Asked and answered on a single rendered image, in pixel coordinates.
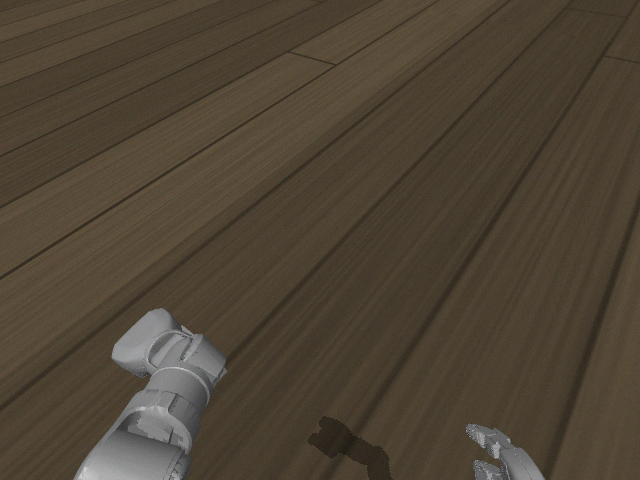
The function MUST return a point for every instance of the left robot arm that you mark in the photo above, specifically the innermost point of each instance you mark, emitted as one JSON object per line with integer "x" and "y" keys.
{"x": 154, "y": 434}

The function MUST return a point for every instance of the cube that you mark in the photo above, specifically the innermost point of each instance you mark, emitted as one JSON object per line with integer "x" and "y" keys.
{"x": 187, "y": 331}

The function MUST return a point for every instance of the right robot hand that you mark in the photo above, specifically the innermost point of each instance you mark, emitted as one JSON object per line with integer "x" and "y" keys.
{"x": 516, "y": 464}

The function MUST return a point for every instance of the left robot hand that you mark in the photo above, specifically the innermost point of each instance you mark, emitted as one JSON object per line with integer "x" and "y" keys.
{"x": 129, "y": 350}

